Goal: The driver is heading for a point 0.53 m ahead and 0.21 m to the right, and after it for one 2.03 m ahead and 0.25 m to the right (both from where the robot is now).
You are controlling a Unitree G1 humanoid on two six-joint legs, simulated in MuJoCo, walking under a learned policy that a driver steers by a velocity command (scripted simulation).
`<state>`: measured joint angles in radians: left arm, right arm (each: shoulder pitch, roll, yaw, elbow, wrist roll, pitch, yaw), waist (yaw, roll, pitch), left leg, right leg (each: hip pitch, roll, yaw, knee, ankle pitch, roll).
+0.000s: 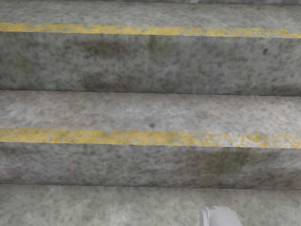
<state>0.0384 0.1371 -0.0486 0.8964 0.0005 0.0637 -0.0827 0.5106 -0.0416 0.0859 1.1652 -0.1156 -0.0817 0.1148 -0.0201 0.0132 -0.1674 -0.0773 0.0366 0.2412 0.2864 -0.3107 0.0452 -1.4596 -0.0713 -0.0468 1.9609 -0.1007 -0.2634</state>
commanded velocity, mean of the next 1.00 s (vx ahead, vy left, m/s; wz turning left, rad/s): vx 0.50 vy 0.00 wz -0.59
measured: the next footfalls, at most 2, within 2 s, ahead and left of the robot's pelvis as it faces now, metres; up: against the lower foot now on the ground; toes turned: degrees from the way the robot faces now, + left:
right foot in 0.06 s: +0.17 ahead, -0.11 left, +0.22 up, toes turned -4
left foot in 0.56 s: +0.43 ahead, +0.08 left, +0.43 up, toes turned -16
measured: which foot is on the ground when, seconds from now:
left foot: down 0.00-0.12, up 0.14-0.54, down 0.56-1.00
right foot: up 0.00-0.04, down 0.06-0.60, up 0.62-1.00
